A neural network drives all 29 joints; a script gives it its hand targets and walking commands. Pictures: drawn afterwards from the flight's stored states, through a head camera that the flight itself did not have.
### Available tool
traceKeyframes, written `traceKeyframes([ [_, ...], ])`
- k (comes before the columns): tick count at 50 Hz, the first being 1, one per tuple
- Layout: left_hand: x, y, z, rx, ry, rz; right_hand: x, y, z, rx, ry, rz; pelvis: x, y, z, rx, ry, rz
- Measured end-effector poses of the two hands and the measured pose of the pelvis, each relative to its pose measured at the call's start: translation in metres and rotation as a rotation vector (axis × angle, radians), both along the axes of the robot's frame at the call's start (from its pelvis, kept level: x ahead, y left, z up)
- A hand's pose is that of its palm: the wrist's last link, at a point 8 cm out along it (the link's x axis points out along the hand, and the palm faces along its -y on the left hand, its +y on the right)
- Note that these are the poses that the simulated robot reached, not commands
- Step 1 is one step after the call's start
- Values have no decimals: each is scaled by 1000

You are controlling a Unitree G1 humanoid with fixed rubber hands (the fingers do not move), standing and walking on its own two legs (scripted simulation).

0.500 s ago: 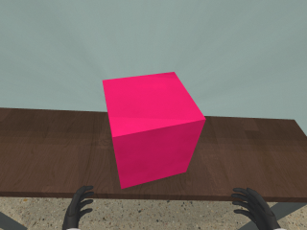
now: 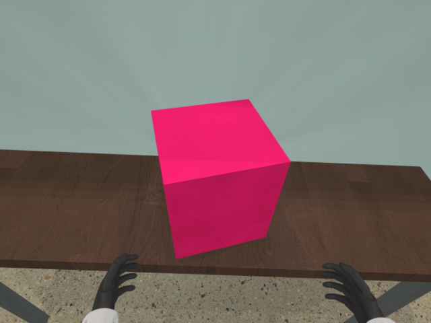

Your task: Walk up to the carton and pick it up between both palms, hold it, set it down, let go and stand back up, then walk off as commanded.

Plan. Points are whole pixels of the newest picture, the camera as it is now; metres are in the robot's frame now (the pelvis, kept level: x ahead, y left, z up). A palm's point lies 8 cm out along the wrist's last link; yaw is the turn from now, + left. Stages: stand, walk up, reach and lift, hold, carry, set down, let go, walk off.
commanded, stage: set down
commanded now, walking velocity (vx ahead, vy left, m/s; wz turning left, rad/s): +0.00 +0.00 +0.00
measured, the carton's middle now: (212, 178) +0.41 +0.04 +0.05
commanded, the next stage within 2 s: let go in 0.92 s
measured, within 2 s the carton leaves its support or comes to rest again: neither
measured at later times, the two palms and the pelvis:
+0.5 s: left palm (103, 300) +0.18 +0.21 -0.02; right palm (361, 310) +0.19 -0.24 -0.02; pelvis -0.02 +0.01 +0.00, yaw +1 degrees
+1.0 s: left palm (101, 298) +0.18 +0.21 -0.02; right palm out of the picture +0.14 -0.21 -0.09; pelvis -0.03 +0.00 -0.01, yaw +3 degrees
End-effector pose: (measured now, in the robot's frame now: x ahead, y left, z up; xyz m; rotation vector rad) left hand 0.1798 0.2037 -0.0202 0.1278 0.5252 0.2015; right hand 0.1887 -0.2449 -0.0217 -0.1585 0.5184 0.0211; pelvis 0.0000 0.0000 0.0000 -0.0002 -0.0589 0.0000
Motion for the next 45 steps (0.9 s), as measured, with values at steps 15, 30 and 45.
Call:
traceKeyframes([
  [15, 1, 5, 2, 6, 20, -58, -1, 5, 1, -33, 1, -32, -13, 3, -1, 1, -35, 6],
  [30, 2, 10, 2, -2, 31, -102, -1, 8, 1, -81, 1, -39, -22, 7, -2, 2, -72, 16],
  [45, 4, 9, 5, 12, 58, -108, -44, 28, -58, -57, 215, -9, -24, 0, -6, 9, -112, 41],
])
